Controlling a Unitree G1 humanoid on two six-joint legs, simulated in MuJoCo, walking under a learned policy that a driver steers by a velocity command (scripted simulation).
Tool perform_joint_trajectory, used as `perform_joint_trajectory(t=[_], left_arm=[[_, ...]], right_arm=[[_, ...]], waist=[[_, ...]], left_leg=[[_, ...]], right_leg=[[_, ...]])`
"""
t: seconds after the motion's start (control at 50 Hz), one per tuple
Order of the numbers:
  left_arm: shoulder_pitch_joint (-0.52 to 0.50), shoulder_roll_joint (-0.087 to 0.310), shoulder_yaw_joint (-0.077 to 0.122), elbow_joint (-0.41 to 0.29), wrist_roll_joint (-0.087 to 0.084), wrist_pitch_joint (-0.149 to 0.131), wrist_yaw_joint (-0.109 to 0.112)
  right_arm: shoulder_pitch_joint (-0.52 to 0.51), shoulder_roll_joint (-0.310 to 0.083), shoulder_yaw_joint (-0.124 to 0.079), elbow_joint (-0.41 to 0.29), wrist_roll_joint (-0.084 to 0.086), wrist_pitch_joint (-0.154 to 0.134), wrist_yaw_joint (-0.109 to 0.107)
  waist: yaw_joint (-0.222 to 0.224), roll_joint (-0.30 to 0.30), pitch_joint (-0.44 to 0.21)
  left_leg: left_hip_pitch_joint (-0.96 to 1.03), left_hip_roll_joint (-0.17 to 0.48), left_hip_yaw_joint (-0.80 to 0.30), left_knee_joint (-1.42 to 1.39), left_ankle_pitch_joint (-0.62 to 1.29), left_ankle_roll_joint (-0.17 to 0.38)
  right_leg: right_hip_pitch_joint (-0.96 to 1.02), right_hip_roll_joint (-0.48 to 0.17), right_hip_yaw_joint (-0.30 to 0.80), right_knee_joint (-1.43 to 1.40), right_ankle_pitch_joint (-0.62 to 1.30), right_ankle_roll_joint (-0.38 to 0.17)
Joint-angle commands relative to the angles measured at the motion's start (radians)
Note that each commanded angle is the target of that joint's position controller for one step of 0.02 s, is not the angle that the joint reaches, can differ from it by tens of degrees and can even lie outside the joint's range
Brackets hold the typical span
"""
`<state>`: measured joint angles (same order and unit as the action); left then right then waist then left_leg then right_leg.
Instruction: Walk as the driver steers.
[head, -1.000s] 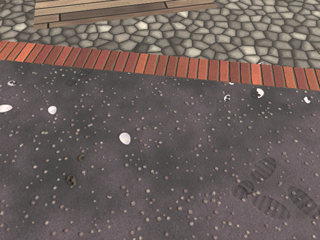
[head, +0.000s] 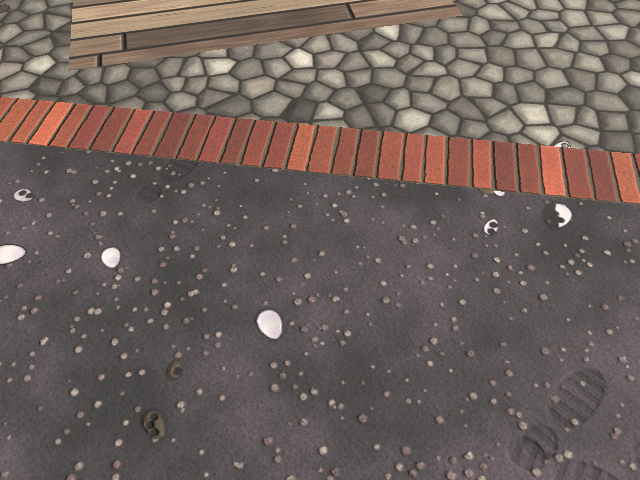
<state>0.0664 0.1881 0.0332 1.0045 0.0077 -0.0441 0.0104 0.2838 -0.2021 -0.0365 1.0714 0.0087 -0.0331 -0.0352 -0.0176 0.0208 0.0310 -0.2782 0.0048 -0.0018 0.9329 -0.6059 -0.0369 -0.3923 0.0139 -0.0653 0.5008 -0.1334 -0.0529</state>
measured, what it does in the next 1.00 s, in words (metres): walks ahead: left foot, then right foot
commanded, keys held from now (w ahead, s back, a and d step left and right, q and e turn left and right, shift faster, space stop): no key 0.08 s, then w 0.30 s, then no key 0.54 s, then w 0.08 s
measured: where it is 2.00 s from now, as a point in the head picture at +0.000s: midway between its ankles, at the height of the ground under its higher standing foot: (362, 377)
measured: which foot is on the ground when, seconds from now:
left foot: up 0.00-0.10, down 0.12-0.48, up 0.50-0.78, down 0.80-1.00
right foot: down 0.00-0.18, up 0.20-0.44, down 0.46-1.00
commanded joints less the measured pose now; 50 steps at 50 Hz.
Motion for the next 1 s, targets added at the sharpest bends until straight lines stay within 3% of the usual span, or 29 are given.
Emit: perform_joint_trajectory(t=[0.02, 0.06, 0.1, 0.12, 0.14, 0.16, 0.2, 0.24, 0.28, 0.34, 0.38, 0.44, 0.46, 0.48, 0.5, 0.52, 0.56, 0.62, 0.68, 0.72, 0.76, 0.78, 0.8, 0.82, 0.84, 0.86, 0.88, 0.94, 1.0], left_arm=[[-0.047, 0.129, 0.020, -0.040, 0.008, 0.001, 0.012], [-0.048, 0.128, 0.022, -0.037, 0.009, 0.015, 0.019], [-0.012, 0.119, 0.023, -0.017, -0.019, 0.025, 0.021], [0.015, 0.130, 0.029, -0.006, -0.030, 0.028, 0.022], [0.010, 0.153, 0.038, -0.012, -0.031, 0.034, 0.024], [-0.012, 0.132, 0.037, -0.031, -0.034, 0.032, 0.029], [-0.055, 0.098, 0.035, -0.055, -0.039, -0.004, 0.026], [-0.044, 0.127, 0.052, -0.053, -0.035, -0.029, 0.011], [-0.038, 0.102, 0.051, -0.047, -0.041, -0.050, -0.006], [-0.102, 0.064, 0.037, -0.065, -0.038, -0.064, -0.022], [-0.087, 0.068, 0.031, -0.061, -0.040, -0.055, -0.029], [0.058, 0.123, 0.054, -0.013, -0.038, -0.038, -0.020], [0.155, 0.168, 0.071, 0.007, -0.036, -0.034, -0.012], [0.279, 0.269, 0.094, 0.021, -0.021, -0.031, 0.000], [0.360, 0.333, 0.101, 0.047, -0.008, -0.026, -0.006], [0.318, 0.262, 0.077, 0.040, -0.014, -0.036, -0.011], [0.147, 0.181, 0.047, -0.007, -0.011, -0.045, -0.019], [0.096, 0.117, 0.023, 0.000, 0.007, -0.040, -0.013], [0.061, 0.158, 0.024, 0.002, 0.016, -0.032, 0.008], [0.071, 0.187, 0.030, 0.010, 0.001, -0.022, 0.014], [0.057, 0.169, 0.024, 0.016, -0.019, -0.013, 0.014], [0.086, 0.146, 0.018, 0.030, -0.027, -0.011, 0.010], [0.127, 0.118, 0.011, 0.042, -0.016, -0.012, 0.006], [0.175, 0.099, 0.010, 0.046, 0.004, -0.013, 0.002], [0.264, 0.060, 0.005, 0.062, 0.006, -0.004, 0.009], [0.221, 0.088, 0.008, 0.064, 0.004, 0.007, 0.017], [0.195, 0.114, 0.014, 0.061, -0.002, 0.016, 0.023], [0.217, 0.111, 0.015, 0.076, -0.006, 0.027, 0.027], [0.197, 0.106, 0.020, 0.061, -0.025, 0.014, 0.022]], right_arm=[[0.089, -0.041, -0.016, -0.015, -0.003, 0.029, -0.022], [0.121, -0.020, -0.013, 0.009, -0.009, 0.034, -0.028], [0.161, -0.026, -0.015, 0.037, -0.019, 0.041, -0.017], [0.154, -0.058, -0.021, 0.029, -0.031, 0.047, -0.013], [0.144, -0.101, -0.028, 0.007, -0.028, 0.049, -0.017], [0.144, -0.150, -0.039, 0.008, -0.016, 0.043, -0.020], [0.127, -0.198, -0.058, 0.000, 0.000, 0.006, -0.022], [0.134, -0.171, -0.061, -0.002, -0.006, -0.039, -0.019], [0.151, -0.123, -0.051, 0.000, 0.006, -0.062, -0.007], [0.134, -0.139, -0.055, -0.017, 0.006, -0.058, 0.005], [0.136, -0.171, -0.064, -0.021, 0.010, -0.052, 0.012], [0.119, -0.182, -0.065, -0.025, 0.014, -0.044, 0.012], [0.095, -0.167, -0.060, -0.032, 0.010, -0.046, 0.010], [0.077, -0.119, -0.046, -0.064, -0.014, -0.049, 0.006], [0.149, -0.016, -0.022, -0.065, -0.006, -0.061, -0.004], [0.146, -0.083, -0.039, -0.051, 0.005, -0.064, -0.005], [0.082, -0.097, -0.047, -0.054, 0.016, -0.056, -0.002], [0.077, -0.060, -0.053, -0.059, 0.006, -0.031, -0.014], [0.006, -0.031, -0.040, -0.083, 0.001, -0.022, -0.018], [-0.014, -0.051, -0.040, -0.086, 0.002, -0.009, -0.014], [-0.003, -0.063, -0.042, -0.073, -0.002, 0.006, -0.008], [-0.014, -0.084, -0.047, -0.072, -0.014, 0.014, -0.007], [-0.023, -0.121, -0.054, -0.079, -0.024, 0.020, -0.010], [-0.050, -0.168, -0.059, -0.095, -0.022, 0.023, -0.015], [-0.100, -0.161, -0.056, -0.088, -0.015, 0.023, -0.012], [-0.137, -0.118, -0.054, -0.092, -0.003, 0.021, -0.004], [-0.142, -0.100, -0.051, -0.090, -0.005, 0.016, -0.001], [-0.115, -0.107, -0.057, -0.069, -0.004, 0.002, 0.002], [-0.072, -0.121, -0.067, -0.057, 0.018, -0.001, 0.000]], waist=[[-0.029, -0.126, -0.073], [-0.047, -0.127, -0.084], [-0.063, -0.114, -0.107], [-0.050, -0.106, -0.076], [-0.042, -0.091, -0.020], [-0.044, 0.014, 0.045], [-0.055, 0.245, 0.112], [-0.047, 0.200, 0.114], [-0.036, 0.109, 0.076], [-0.045, 0.112, 0.042], [-0.034, 0.132, 0.043], [0.046, 0.106, 0.000], [0.096, 0.078, -0.063], [0.126, -0.110, -0.168], [0.122, -0.364, -0.268], [0.099, -0.224, -0.227], [0.045, -0.102, -0.117], [-0.010, -0.101, -0.068], [-0.026, -0.121, -0.080], [-0.022, -0.128, -0.119], [-0.045, -0.111, -0.113], [-0.043, -0.084, -0.091], [-0.026, -0.033, -0.077], [0.031, 0.055, -0.063], [0.089, 0.156, -0.073], [0.059, 0.125, -0.027], [0.044, 0.089, -0.005], [0.038, 0.049, -0.051], [0.015, 0.035, -0.003]], left_leg=[[-0.056, 0.061, -0.033, -0.078, 0.016, -0.019], [0.061, 0.039, 0.009, -0.254, 0.175, -0.007], [0.186, 0.008, 0.053, -0.412, 0.371, 0.024], [0.179, 0.008, 0.059, -0.408, 0.304, 0.049], [0.095, 0.045, 0.015, -0.458, 0.073, 0.094], [-0.027, 0.082, -0.062, -0.559, -0.142, 0.148], [-0.007, 0.260, -0.356, -0.807, -0.219, 0.228], [0.155, 0.338, -0.438, -0.796, -0.033, 0.263], [0.300, 0.313, -0.367, -0.750, 0.166, 0.240], [0.236, 0.243, -0.222, -0.750, 0.286, 0.207], [0.142, 0.224, -0.175, -0.737, 0.277, 0.211], [0.045, 0.185, -0.124, -0.586, 0.556, 0.165], [0.012, 0.143, -0.063, -0.443, 0.681, 0.121], [-0.141, 0.057, 0.030, -0.136, 0.498, 0.049], [-0.348, -0.051, 0.041, 0.148, 0.016, -0.002], [-0.376, 0.007, -0.059, 0.325, -0.025, 0.000], [-0.378, 0.070, -0.038, 0.333, 0.104, 0.024], [-0.234, 0.098, -0.028, 0.126, 0.215, 0.032], [-0.103, 0.065, 0.000, -0.174, 0.279, 0.013], [-0.023, 0.043, 0.018, -0.281, 0.373, 0.006], [0.098, 0.029, 0.032, -0.415, 0.518, 0.025], [0.140, 0.035, 0.017, -0.484, 0.583, 0.046], [0.196, 0.092, -0.044, -0.510, 0.714, 0.067], [0.225, 0.153, -0.095, -0.491, 0.841, 0.099], [0.167, 0.178, -0.113, -0.485, 0.717, 0.156], [0.091, 0.130, -0.097, -0.500, 0.578, 0.139], [0.076, 0.102, -0.075, -0.500, 0.548, 0.115], [0.120, 0.069, -0.043, -0.457, 0.569, 0.107], [0.078, 0.087, -0.098, -0.468, 0.098, 0.163]], right_leg=[[0.072, -0.237, 0.269, -0.231, 0.041, -0.157], [0.011, -0.198, 0.219, -0.228, -0.028, -0.141], [-0.034, -0.157, 0.177, -0.232, -0.304, -0.095], [-0.069, -0.135, 0.168, -0.238, -0.487, -0.054], [-0.090, -0.113, 0.151, -0.214, -0.586, -0.028], [-0.070, -0.046, 0.063, -0.143, -0.575, 0.006], [-0.127, 0.042, -0.037, 0.194, -0.295, 0.032], [-0.326, -0.031, 0.053, 0.402, -0.303, -0.006], [-0.418, -0.072, 0.077, 0.398, -0.256, -0.024], [-0.234, -0.056, 0.010, 0.206, -0.192, -0.008], [-0.079, -0.024, -0.033, 0.114, -0.172, 0.002], [0.205, 0.033, -0.052, -0.022, -0.018, -0.008], [0.340, -0.013, 0.008, -0.042, 0.047, -0.033], [0.535, -0.218, 0.243, -0.057, 0.277, -0.096], [0.666, -0.435, 0.572, -0.173, 0.445, -0.262], [0.591, -0.433, 0.562, -0.166, 0.462, -0.277], [0.405, -0.332, 0.320, -0.163, 0.534, -0.206], [0.227, -0.246, 0.176, -0.206, 0.557, -0.164], [0.171, -0.208, 0.107, -0.188, 0.628, -0.169], [0.183, -0.222, 0.120, -0.180, 0.605, -0.173], [0.135, -0.206, 0.117, -0.162, 0.432, -0.142], [0.112, -0.174, 0.119, -0.157, 0.254, -0.103], [0.078, -0.135, 0.109, -0.139, 0.050, -0.055], [0.036, -0.060, 0.060, -0.097, -0.142, -0.013], [0.077, -0.033, 0.036, -0.118, -0.207, 0.008], [0.115, -0.027, 0.024, -0.115, -0.188, 0.022], [0.105, -0.026, 0.023, -0.106, -0.174, 0.024], [0.118, -0.029, 0.020, -0.075, -0.164, 0.016], [0.025, -0.027, 0.022, -0.010, -0.444, -0.032]])
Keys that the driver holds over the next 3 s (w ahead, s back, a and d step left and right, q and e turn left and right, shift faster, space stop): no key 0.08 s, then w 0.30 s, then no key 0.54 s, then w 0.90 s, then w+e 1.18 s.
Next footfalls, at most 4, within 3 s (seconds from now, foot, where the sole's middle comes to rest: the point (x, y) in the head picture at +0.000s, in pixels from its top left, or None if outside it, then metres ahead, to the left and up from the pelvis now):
0.12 left None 0.04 0.14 -0.77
0.46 right None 0.20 -0.13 -0.77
0.80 left None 0.28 0.09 -0.77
1.56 left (299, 415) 0.61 0.08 -0.77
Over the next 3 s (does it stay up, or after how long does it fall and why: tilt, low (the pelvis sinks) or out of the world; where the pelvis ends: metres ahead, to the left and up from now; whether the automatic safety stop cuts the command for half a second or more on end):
stays up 1.19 -0.19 0.01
